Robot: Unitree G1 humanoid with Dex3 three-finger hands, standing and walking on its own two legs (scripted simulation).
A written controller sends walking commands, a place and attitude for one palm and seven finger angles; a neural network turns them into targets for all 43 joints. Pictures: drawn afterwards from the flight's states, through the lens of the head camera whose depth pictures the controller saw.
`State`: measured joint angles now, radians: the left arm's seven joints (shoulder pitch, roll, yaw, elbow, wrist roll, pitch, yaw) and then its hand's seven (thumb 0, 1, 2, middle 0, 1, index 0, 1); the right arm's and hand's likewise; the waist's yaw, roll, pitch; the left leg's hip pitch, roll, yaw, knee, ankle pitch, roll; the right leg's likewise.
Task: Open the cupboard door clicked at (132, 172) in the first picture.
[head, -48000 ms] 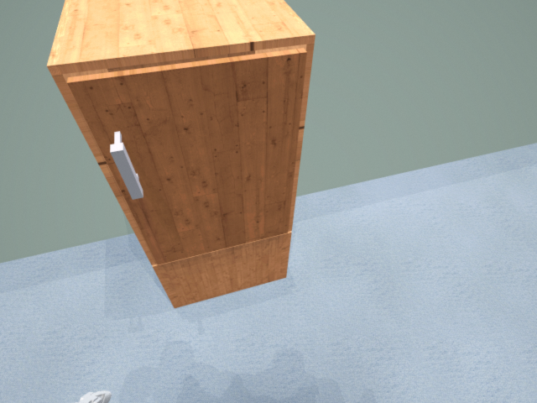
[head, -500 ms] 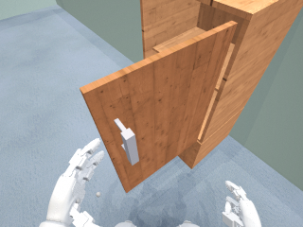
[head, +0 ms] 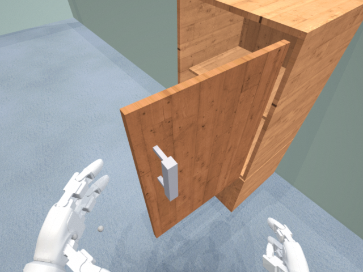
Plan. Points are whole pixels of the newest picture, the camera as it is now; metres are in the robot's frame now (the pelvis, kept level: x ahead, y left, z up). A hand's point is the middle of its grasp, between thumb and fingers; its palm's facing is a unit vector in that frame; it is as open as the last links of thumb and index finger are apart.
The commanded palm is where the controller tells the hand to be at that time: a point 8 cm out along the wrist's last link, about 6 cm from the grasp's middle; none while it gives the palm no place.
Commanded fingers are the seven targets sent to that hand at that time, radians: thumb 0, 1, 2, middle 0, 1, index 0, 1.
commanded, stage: draw the hand back to the body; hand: left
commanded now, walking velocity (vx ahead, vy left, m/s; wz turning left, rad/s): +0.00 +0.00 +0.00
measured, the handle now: (164, 173) +0.31 +0.06 +0.08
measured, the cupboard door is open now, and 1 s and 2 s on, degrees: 86 86 86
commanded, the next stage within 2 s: step back with the hand held close in 1.32 s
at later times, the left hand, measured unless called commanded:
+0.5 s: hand (54, 205) +0.19 +0.22 +0.15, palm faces +0.26 -0.91 -0.33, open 14.3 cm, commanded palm +0.15 +0.27 +0.18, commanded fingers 0.00 0.17 0.58 -0.17 -0.30 -0.17 -0.30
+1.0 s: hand (11, 157) +0.23 +0.26 +0.22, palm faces +0.46 -0.79 -0.41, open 8.5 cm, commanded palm +0.18 +0.30 +0.23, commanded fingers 0.00 0.90 0.90 -0.20 -0.30 -0.20 -0.30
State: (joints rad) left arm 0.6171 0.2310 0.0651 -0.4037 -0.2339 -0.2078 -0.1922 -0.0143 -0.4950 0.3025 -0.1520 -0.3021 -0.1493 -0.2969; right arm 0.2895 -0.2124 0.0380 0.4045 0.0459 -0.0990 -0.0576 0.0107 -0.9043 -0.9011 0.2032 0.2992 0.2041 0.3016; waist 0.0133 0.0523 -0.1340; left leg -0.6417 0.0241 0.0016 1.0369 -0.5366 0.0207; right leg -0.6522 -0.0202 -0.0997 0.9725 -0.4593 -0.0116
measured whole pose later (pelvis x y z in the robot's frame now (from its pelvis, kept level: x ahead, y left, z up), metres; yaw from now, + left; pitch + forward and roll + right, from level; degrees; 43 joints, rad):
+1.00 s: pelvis +0.04 +0.00 +0.06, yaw -1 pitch -4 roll -1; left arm 0.46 0.35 0.34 -0.43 -0.06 -0.04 0.12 0.01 0.70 0.82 -0.20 -0.30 -0.20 -0.30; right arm 0.20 -0.24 0.03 0.61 0.00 -0.10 -0.08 0.01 -0.90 -0.90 0.20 0.30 0.20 0.30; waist 0.08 0.06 0.01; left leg -0.07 0.01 0.04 0.45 -0.32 0.02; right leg -0.10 -0.01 -0.07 0.42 -0.25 0.00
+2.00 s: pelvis -0.05 +0.02 +0.05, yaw -2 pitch -1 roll +0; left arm 0.54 0.42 0.43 -0.50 -0.02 -0.16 0.14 0.01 0.89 0.90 -0.21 -0.30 -0.21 -0.30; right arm 0.20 -0.22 0.00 0.54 0.01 -0.03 -0.09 0.01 -0.90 -0.90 0.20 0.30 0.20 0.30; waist 0.01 -0.02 0.05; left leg -0.30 -0.02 0.08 0.57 -0.25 0.06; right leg -0.35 -0.04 -0.03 0.54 -0.17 0.02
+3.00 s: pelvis -0.24 -0.01 +0.07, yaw -4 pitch +0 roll -3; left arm 0.59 0.46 0.41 -0.58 -0.06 -0.14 0.12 0.01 0.89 0.90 -0.21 -0.30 -0.21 -0.30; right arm 0.14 -0.20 0.00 0.58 -0.01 -0.11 -0.06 0.01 -0.90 -0.90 0.20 0.30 0.20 0.30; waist 0.01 -0.04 0.05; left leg -0.31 0.01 0.03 0.36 -0.05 0.06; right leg -0.37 0.05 0.03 0.85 -0.45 0.02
